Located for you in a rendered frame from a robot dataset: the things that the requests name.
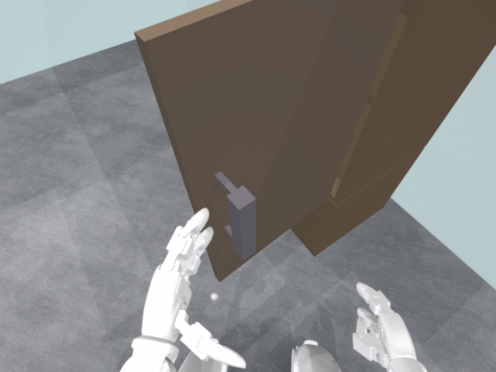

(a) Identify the right robot thigh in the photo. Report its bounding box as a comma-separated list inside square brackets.
[291, 344, 342, 372]

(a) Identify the robot thigh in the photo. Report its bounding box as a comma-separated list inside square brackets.
[178, 343, 228, 372]
[291, 344, 342, 372]

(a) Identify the left robot thigh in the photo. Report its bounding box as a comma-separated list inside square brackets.
[178, 343, 228, 372]

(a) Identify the robot left hand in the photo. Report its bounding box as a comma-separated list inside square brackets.
[141, 208, 246, 369]

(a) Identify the left robot forearm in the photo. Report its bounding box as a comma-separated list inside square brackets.
[120, 336, 179, 372]

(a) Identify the robot right hand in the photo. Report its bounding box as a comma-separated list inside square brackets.
[353, 282, 417, 370]

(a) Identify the handle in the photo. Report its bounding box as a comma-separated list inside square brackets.
[215, 171, 256, 261]

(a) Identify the cupboard door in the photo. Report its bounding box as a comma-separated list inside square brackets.
[134, 0, 404, 282]

